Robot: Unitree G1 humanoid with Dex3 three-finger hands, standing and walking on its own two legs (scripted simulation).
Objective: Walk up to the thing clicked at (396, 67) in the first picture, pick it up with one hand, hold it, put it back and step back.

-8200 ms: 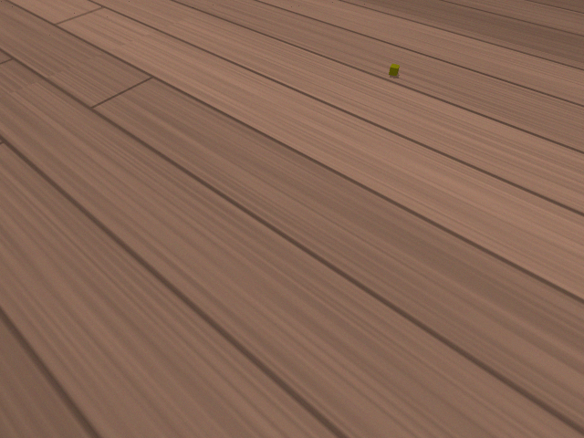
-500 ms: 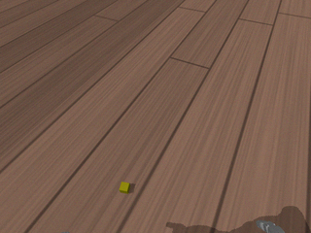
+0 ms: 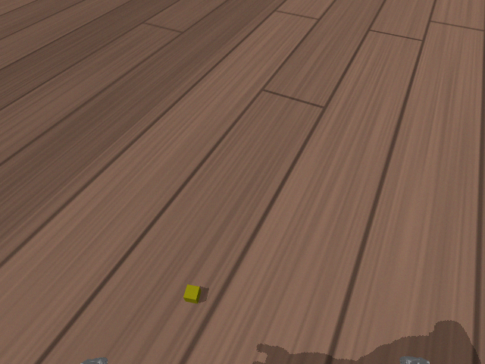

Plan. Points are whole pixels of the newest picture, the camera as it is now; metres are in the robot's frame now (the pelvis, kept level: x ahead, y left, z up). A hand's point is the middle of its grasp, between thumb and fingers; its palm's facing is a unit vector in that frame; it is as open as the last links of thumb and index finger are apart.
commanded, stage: walk up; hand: left
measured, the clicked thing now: (192, 294) +0.46 +0.24 -0.75
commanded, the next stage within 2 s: none
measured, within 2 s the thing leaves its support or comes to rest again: neither
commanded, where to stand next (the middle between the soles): +0.06 -0.02 m, yaw -1 degrees
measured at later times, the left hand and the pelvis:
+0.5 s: hand out of the picture +0.06 +0.34 -0.18, palm faces -0.02 -0.92 -0.40, open 7.4 cm; pelvis -0.04 +0.05 -0.03, yaw +2 degrees
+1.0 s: hand out of the picture +0.09 +0.23 -0.18, palm faces -0.08 -0.93 -0.35, open 7.4 cm; pelvis -0.03 -0.01 -0.03, yaw -2 degrees
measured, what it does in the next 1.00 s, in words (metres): steps on the spot: left foot, then right foot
